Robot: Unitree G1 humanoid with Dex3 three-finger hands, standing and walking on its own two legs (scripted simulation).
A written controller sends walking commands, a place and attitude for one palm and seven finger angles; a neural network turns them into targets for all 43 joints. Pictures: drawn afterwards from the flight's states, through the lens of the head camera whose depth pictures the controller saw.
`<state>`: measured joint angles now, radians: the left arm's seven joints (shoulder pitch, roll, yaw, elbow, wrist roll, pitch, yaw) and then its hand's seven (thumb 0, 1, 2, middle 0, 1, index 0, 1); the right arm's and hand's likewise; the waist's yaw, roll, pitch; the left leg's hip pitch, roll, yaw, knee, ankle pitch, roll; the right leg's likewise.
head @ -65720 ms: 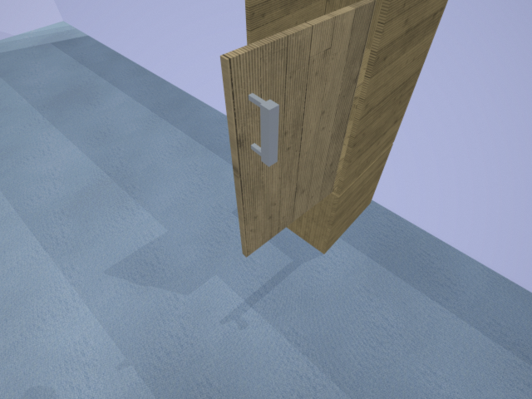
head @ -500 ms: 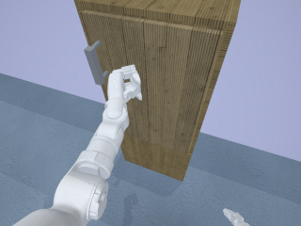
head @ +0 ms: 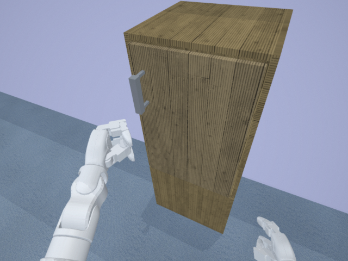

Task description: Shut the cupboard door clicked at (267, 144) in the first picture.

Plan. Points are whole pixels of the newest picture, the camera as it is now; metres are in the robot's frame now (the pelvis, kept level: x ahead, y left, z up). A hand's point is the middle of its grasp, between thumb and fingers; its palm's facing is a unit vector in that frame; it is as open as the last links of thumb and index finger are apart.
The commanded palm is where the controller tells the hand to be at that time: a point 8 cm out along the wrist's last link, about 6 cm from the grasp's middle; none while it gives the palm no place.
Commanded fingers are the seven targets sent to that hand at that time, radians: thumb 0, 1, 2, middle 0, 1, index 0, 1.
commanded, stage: draw the hand back to the body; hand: left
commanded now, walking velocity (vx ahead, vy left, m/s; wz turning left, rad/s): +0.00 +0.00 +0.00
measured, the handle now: (141, 92) +0.58 +0.15 +0.11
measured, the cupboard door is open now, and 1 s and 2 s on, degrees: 0 0 0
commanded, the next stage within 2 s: step back with the hand held close in 1.00 s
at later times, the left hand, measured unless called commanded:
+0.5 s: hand (45, 182) +0.22 +0.26 +0.15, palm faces +0.35 -0.87 -0.34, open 5.1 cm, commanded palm +0.17 +0.30 +0.17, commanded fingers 0.00 0.90 0.90 -0.34 -0.45 -0.34 -0.45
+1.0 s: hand (13, 194) +0.19 +0.29 +0.16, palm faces +0.46 -0.81 -0.37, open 7.4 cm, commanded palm +0.14 +0.33 +0.18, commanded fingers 0.00 0.90 0.90 -0.20 -0.30 -0.20 -0.30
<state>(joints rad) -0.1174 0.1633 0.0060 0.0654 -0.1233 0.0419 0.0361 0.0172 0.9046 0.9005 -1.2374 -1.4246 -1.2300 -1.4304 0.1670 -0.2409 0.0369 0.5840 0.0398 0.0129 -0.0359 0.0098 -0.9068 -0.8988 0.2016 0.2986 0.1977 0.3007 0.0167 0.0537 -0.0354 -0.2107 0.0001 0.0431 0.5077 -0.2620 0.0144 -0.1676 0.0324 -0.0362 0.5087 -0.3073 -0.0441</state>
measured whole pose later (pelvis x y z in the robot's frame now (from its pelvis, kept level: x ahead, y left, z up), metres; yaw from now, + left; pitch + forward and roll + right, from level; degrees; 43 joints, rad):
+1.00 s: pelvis +0.00 +0.03 +0.01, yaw +0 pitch -5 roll -1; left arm 0.45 0.33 0.33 -0.36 -0.07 -0.08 0.10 0.02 0.90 0.90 -0.22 -0.31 -0.21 -0.31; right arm 0.19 -0.22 0.03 0.63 0.01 -0.07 -0.06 0.01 -0.90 -0.90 0.20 0.30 0.20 0.30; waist 0.07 0.06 0.01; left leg -0.11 -0.02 0.04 0.42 -0.22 0.05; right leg -0.04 0.01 -0.03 0.37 -0.24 -0.01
